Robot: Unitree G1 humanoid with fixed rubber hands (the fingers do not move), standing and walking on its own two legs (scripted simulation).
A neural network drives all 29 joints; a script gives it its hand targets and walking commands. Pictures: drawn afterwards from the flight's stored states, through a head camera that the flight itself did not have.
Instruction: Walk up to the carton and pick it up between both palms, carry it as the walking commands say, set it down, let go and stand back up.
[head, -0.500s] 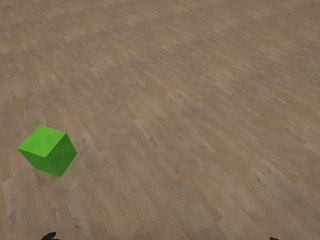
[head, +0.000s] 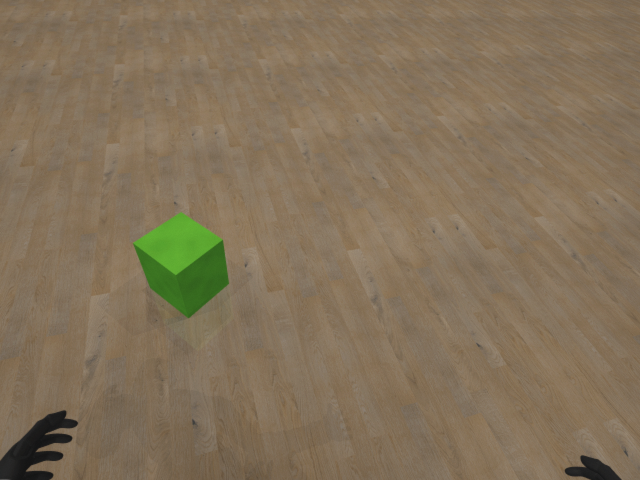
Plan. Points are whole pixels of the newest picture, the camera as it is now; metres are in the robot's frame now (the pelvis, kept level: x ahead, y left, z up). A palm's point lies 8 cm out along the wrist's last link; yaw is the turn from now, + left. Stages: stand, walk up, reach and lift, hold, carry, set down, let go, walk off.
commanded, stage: walk up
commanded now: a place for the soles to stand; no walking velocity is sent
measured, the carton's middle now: (184, 265) +0.93 +0.46 -0.64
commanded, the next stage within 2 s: none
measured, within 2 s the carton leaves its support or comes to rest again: neither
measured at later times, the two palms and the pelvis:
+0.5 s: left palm out of the picture +0.08 +0.33 -0.05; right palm (476, 296) +0.45 -0.26 -0.06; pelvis +0.18 -0.02 +0.00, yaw +25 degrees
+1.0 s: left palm (82, 383) +0.27 +0.34 -0.09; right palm (443, 212) +0.66 -0.25 -0.06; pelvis +0.38 +0.00 -0.02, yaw +41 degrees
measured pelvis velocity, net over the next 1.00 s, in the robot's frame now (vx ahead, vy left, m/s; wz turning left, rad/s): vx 0.38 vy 0.00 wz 0.71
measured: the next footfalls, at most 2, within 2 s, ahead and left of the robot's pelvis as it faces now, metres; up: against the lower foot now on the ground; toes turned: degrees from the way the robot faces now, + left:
left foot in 0.02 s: +0.13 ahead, +0.15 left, +0.00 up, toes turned +8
right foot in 0.34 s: +0.27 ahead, -0.10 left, +0.00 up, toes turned +15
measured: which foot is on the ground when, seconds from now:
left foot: up 0.00-0.00, down 0.02-0.34, up 0.36-0.68, down 0.70-1.00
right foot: down 0.00-0.00, up 0.02-0.32, down 0.34-0.72, up 0.74-1.00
